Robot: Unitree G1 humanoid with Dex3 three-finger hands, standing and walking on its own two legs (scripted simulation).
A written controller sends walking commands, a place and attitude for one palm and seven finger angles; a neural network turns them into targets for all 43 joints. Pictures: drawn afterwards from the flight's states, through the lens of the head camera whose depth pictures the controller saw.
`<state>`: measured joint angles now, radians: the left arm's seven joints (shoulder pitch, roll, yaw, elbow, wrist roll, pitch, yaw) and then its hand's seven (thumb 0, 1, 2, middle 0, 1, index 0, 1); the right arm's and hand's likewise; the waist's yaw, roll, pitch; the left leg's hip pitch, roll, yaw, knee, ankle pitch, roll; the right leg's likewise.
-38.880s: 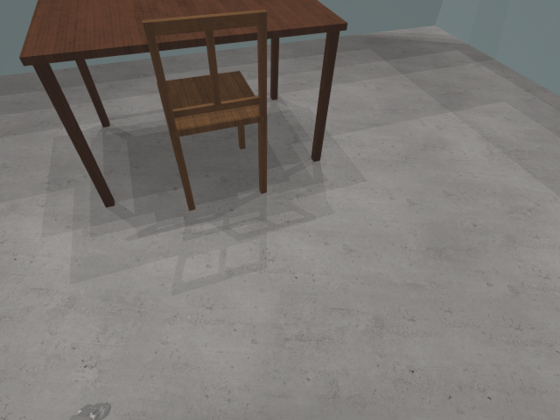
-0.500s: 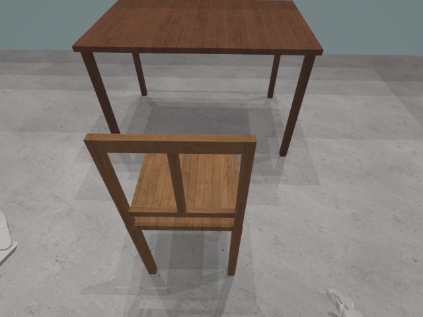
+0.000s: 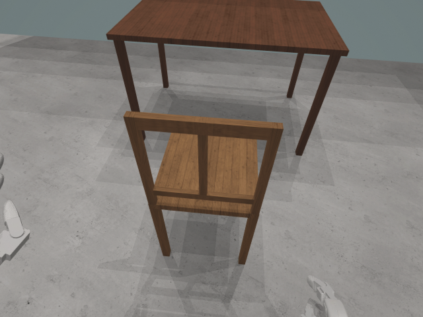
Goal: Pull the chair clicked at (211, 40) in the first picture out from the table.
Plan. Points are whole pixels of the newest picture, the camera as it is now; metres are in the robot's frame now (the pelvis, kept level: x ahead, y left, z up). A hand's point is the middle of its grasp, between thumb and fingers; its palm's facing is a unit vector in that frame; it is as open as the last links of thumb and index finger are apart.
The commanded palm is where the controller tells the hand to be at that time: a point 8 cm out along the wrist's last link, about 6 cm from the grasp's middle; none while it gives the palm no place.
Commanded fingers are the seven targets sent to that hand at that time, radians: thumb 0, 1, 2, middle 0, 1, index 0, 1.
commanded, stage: stop stepping back and stand still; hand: left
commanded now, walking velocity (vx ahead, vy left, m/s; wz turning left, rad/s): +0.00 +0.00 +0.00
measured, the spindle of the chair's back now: (203, 166) +0.55 +0.07 -0.10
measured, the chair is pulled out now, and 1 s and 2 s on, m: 0.65 0.65 0.65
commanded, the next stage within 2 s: let the arm hang, fingers relaxed in 0.08 s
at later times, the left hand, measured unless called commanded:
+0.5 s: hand out of the picture +0.08 +0.16 -0.17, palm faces +0.08 -0.99 -0.14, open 6.9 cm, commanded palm none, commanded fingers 0.00 0.90 0.90 -0.20 -0.30 -0.20 -0.30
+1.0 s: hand out of the picture -0.02 +0.15 -0.17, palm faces +0.05 -0.98 -0.19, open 7.4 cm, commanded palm none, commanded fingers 0.00 0.90 0.90 -0.20 -0.30 -0.20 -0.30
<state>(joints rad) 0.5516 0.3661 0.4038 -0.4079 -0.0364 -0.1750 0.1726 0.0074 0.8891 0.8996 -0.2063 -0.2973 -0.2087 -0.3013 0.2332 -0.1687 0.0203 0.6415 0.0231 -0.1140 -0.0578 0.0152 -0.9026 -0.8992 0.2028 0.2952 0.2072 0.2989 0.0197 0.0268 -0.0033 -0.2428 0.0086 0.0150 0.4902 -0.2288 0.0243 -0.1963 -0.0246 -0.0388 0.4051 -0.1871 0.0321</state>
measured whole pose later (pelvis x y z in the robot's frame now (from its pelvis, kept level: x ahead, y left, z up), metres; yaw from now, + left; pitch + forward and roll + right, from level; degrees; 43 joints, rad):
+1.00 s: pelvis +0.01 -0.01 +0.00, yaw +1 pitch -1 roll +0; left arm 0.35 0.13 0.00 1.07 0.01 0.03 0.03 0.00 0.91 0.90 -0.20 -0.29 -0.20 -0.30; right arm 0.35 -0.12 0.00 1.06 -0.01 0.01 -0.03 0.01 -0.91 -0.90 0.20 0.29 0.20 0.30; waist 0.00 0.02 0.04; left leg -0.23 0.00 0.01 0.48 -0.23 0.01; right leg -0.22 -0.04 -0.05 0.48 -0.24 0.01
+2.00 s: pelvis +0.02 -0.02 +0.00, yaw +1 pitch -2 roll +0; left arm 0.31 0.12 0.01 1.08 0.01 0.01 0.03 0.00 0.91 0.90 -0.20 -0.29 -0.20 -0.30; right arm 0.32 -0.10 0.00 1.10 -0.01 -0.01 -0.04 0.01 -0.91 -0.90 0.20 0.29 0.20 0.30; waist 0.00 0.00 0.07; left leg -0.18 0.01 0.00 0.45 -0.23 0.00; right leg -0.17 -0.03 -0.05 0.45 -0.25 0.00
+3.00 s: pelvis +0.02 -0.03 +0.00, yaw +1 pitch -1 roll +0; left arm 0.32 0.11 0.01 1.07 0.01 0.01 0.03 0.00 0.91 0.90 -0.20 -0.29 -0.20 -0.30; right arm 0.33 -0.10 0.00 1.10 -0.01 -0.01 -0.04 0.01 -0.91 -0.90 0.20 0.29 0.20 0.30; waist 0.00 0.00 0.08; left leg -0.20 0.01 -0.01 0.44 -0.22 -0.01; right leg -0.20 -0.02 -0.06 0.46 -0.25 -0.01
